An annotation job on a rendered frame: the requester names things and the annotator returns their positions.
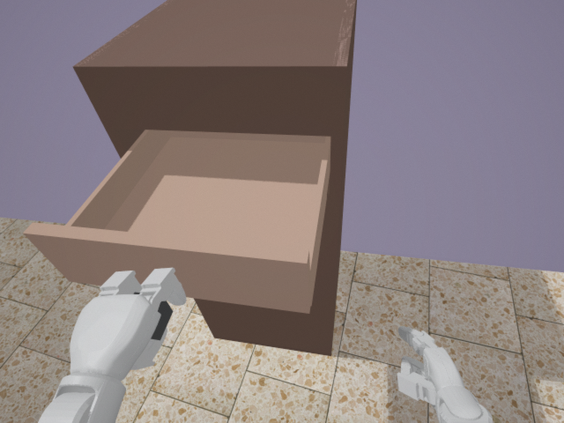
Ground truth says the cabinet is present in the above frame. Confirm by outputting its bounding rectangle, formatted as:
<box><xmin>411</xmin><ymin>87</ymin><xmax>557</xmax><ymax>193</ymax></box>
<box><xmin>73</xmin><ymin>0</ymin><xmax>357</xmax><ymax>356</ymax></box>

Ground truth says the right robot hand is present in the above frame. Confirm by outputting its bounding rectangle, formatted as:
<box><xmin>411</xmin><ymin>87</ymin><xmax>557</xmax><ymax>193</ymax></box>
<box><xmin>397</xmin><ymin>326</ymin><xmax>465</xmax><ymax>410</ymax></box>

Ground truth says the left robot hand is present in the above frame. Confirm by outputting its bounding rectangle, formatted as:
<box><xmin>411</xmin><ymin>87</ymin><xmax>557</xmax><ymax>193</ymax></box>
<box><xmin>70</xmin><ymin>268</ymin><xmax>187</xmax><ymax>381</ymax></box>

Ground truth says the handle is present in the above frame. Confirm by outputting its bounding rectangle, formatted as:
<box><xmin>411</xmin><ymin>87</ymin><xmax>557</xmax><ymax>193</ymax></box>
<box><xmin>134</xmin><ymin>292</ymin><xmax>173</xmax><ymax>340</ymax></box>

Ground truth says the robot right forearm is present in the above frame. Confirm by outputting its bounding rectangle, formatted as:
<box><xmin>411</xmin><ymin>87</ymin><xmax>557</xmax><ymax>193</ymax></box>
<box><xmin>435</xmin><ymin>386</ymin><xmax>493</xmax><ymax>423</ymax></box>

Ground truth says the drawer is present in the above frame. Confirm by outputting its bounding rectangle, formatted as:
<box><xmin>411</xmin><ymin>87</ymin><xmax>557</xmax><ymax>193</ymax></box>
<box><xmin>23</xmin><ymin>130</ymin><xmax>330</xmax><ymax>314</ymax></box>

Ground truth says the robot left forearm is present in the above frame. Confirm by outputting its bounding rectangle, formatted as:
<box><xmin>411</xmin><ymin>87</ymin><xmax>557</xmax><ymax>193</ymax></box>
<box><xmin>38</xmin><ymin>372</ymin><xmax>126</xmax><ymax>423</ymax></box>

